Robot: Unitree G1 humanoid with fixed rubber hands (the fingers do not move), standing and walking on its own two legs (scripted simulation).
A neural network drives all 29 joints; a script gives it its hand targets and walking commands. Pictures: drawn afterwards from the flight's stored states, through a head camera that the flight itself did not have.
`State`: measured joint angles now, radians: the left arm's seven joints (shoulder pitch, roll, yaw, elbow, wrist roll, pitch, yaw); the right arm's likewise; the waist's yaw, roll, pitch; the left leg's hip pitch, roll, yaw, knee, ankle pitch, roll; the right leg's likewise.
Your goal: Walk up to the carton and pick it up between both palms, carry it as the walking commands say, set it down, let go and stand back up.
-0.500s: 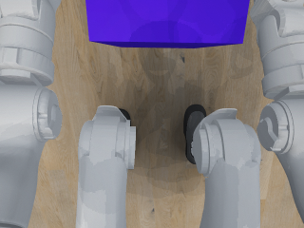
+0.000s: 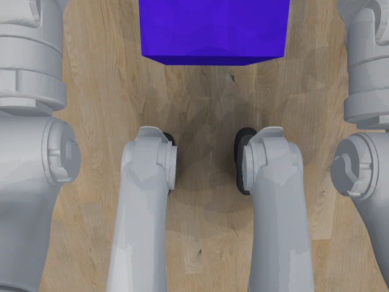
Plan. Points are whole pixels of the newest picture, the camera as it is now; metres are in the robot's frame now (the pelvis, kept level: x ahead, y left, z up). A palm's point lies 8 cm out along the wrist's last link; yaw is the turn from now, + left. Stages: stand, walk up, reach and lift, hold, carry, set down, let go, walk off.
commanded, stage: set down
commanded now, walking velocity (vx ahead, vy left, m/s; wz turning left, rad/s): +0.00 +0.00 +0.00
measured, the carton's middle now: out of the picture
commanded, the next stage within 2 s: let go in 0.74 s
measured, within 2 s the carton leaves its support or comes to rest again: neither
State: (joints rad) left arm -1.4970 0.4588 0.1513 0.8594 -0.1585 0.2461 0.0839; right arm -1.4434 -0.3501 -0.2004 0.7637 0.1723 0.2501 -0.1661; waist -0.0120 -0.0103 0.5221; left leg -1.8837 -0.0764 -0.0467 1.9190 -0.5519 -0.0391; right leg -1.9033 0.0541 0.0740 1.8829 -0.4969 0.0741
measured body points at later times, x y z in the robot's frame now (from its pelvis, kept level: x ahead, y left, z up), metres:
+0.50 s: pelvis +0.00 +0.00 +0.13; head +0.36 -0.01 +0.38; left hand +0.59 +0.20 +0.03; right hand +0.58 -0.20 +0.02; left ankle +0.12 +0.12 -0.43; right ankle +0.14 -0.14 -0.43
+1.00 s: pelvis +0.03 -0.01 +0.22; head +0.37 -0.01 +0.50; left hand +0.53 +0.21 +0.07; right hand +0.52 -0.20 +0.07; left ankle +0.12 +0.12 -0.43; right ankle +0.14 -0.14 -0.43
